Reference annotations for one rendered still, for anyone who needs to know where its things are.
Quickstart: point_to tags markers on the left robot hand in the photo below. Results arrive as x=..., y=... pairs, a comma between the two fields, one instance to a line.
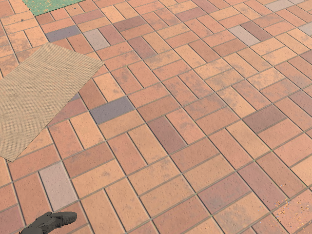
x=49, y=221

